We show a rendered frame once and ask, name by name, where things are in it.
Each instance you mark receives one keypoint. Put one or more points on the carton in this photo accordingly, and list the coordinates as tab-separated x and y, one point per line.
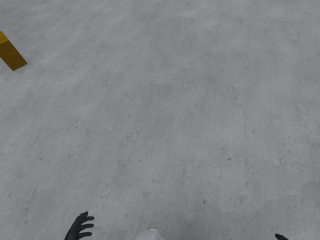
9	54

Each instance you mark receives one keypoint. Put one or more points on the robot left thigh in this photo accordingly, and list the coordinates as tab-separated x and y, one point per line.
148	235

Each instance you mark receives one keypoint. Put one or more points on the robot left hand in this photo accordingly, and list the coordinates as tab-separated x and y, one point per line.
74	231

